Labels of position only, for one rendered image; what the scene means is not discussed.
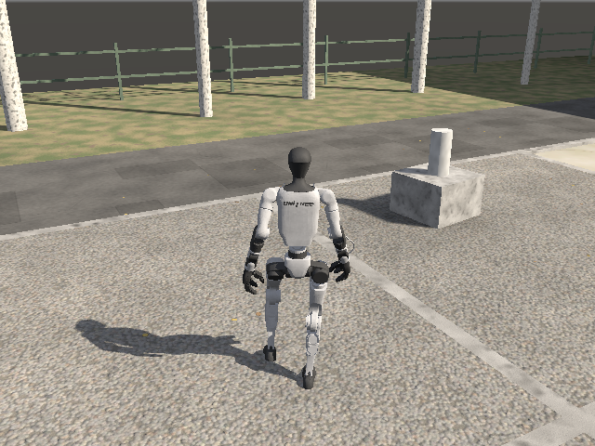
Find right robot upper arm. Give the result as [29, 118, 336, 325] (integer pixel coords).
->
[318, 188, 342, 240]

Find robot right foot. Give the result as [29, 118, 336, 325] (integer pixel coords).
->
[302, 365, 316, 389]

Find left robot forearm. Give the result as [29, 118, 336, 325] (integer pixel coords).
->
[245, 225, 264, 271]

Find left robot shin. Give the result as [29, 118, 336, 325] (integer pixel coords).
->
[265, 289, 278, 349]

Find robot left hand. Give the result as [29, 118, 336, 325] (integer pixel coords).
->
[243, 269, 264, 295]

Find robot right hand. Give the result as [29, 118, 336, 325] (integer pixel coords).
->
[329, 261, 350, 282]

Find left robot upper arm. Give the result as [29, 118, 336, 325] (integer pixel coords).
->
[255, 187, 280, 240]

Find right robot forearm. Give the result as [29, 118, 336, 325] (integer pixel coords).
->
[333, 225, 350, 264]

